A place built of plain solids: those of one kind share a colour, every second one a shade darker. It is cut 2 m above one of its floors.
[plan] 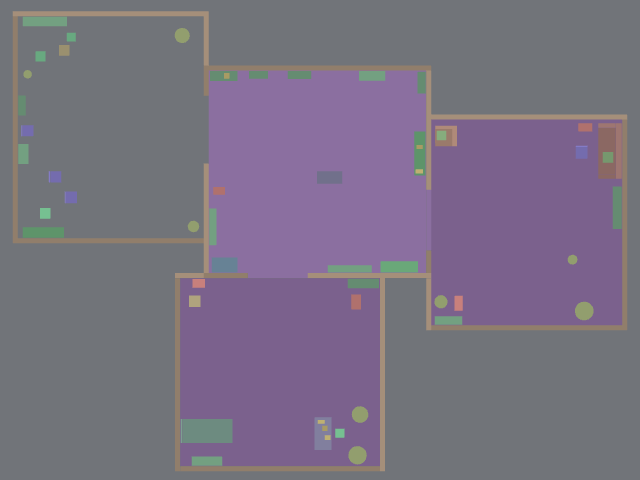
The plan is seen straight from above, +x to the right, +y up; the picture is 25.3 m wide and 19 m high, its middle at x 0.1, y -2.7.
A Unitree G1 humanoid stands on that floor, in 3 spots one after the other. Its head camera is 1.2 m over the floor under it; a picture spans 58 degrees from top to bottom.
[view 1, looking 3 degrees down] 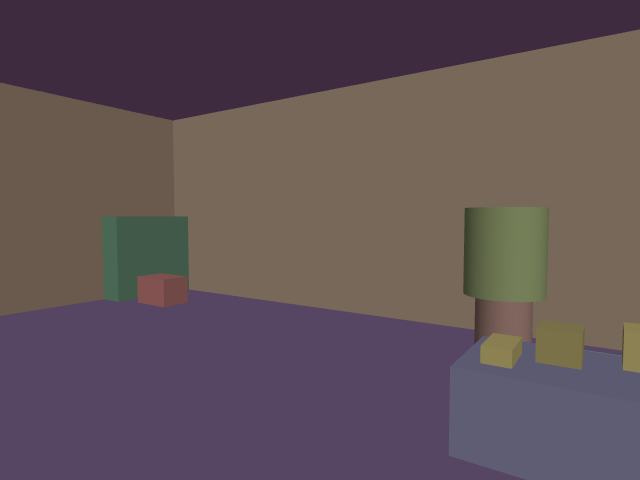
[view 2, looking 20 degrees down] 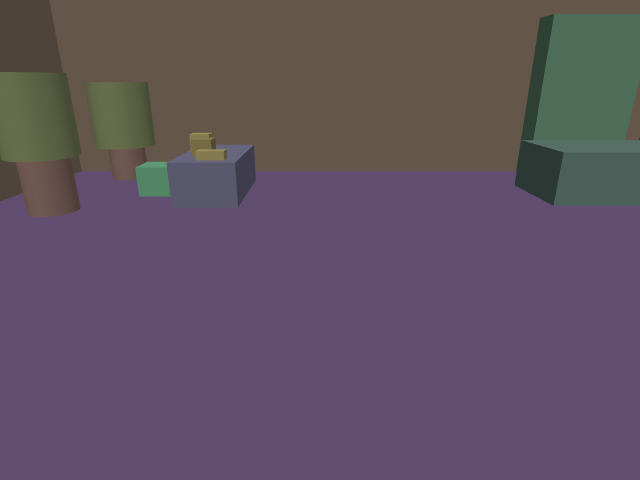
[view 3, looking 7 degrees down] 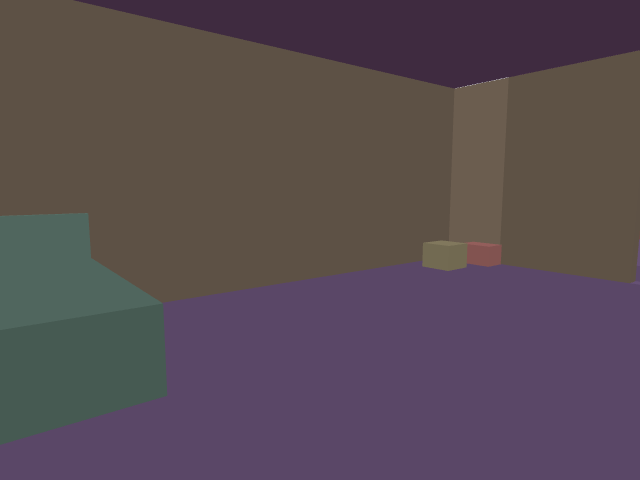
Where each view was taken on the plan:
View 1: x -2.24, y -10.36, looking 34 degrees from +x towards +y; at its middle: wall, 5.70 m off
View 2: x -0.95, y -5.46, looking -90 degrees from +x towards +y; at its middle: floor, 3.51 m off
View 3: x -0.95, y -10.55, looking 142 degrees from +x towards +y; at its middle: wall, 5.74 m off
